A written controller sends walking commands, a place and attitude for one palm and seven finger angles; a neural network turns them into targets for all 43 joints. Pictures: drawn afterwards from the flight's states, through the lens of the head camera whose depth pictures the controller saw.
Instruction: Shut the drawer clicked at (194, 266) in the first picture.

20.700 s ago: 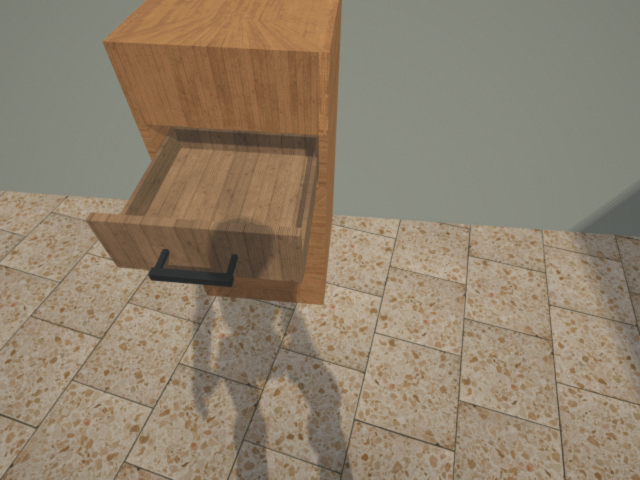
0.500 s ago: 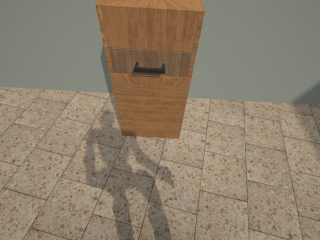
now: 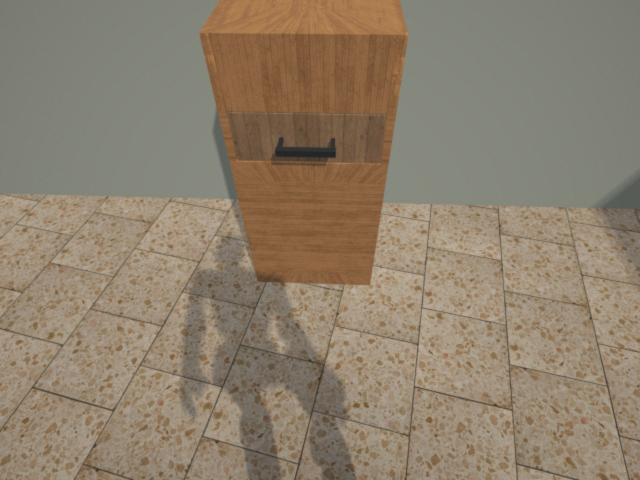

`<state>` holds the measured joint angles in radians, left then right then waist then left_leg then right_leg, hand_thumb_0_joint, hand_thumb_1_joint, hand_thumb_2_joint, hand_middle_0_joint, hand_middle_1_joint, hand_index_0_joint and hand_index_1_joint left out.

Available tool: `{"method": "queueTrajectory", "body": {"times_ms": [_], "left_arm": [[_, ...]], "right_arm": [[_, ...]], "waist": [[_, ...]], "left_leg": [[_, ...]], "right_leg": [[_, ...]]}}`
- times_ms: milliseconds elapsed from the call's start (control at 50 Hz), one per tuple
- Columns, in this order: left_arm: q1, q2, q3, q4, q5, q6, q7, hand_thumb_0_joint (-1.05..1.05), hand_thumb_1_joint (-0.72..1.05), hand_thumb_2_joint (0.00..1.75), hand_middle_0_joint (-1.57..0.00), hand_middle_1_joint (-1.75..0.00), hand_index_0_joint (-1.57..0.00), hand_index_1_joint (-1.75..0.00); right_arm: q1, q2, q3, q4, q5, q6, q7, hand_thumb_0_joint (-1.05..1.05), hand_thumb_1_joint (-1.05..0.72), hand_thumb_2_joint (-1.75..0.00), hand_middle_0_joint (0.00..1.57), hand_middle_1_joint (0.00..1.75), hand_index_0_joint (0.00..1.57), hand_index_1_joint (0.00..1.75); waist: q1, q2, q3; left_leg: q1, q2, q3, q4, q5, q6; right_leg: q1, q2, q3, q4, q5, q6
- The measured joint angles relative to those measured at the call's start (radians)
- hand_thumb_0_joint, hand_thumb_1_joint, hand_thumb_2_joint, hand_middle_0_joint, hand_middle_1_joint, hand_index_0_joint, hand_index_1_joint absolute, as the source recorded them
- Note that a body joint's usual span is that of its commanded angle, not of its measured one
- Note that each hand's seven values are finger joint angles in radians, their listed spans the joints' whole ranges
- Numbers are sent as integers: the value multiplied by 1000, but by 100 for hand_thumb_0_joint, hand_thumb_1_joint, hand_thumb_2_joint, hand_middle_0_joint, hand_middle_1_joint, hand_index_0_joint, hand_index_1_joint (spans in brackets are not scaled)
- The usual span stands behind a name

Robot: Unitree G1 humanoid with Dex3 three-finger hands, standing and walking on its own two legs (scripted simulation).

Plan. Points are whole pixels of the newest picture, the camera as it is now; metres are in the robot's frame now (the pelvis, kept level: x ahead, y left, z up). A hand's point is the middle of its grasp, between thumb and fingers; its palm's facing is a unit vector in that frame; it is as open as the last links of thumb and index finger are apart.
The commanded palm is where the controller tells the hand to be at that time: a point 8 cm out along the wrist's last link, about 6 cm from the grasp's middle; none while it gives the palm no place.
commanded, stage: let the arm hang, fingers relaxed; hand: left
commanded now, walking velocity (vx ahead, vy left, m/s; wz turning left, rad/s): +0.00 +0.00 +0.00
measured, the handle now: (306, 147) +0.88 +0.09 -0.11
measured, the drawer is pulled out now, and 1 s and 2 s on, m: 0.00 0.00 0.00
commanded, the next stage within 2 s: look to check the result in 0.30 s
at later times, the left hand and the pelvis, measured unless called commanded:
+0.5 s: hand out of the picture +0.02 +0.18 -0.17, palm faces +0.02 -0.97 -0.23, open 7.4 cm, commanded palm none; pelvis +0.01 -0.01 +0.00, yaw +0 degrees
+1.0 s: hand out of the picture +0.06 +0.18 -0.17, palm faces +0.01 -0.97 -0.26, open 7.4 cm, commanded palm none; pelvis +0.02 -0.02 +0.00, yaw +0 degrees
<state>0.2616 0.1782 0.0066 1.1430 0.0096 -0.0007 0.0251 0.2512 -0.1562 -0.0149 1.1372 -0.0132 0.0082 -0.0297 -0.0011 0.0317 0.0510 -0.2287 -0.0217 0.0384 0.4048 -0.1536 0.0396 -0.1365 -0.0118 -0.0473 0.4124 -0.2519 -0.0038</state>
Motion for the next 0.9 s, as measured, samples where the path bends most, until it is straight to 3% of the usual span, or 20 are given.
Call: {"method": "queueTrajectory", "body": {"times_ms": [180, 900], "left_arm": [[-30, -27, 1, -17, 1, -9, 0, 1, 91, 90, -21, -31, -20, -31], [-57, 25, 8, -5, -2, -16, -3, 1, 91, 90, -20, -30, -20, -30]], "right_arm": [[0, -3, -6, 4, -1, -8, -3, 0, -92, -90, 20, 30, 20, 30], [-66, -56, -7, 8, 1, -12, -3, 0, -91, -90, 20, 30, 20, 30]], "waist": [[-8, -15, -8], [-1, -12, 5]], "left_leg": [[4, 6, 1, 1, -6, -6], [44, 21, -7, -32, -13, -28]], "right_leg": [[4, 6, 1, 0, -5, -5], [54, 24, -4, -56, -2, -23]]}}
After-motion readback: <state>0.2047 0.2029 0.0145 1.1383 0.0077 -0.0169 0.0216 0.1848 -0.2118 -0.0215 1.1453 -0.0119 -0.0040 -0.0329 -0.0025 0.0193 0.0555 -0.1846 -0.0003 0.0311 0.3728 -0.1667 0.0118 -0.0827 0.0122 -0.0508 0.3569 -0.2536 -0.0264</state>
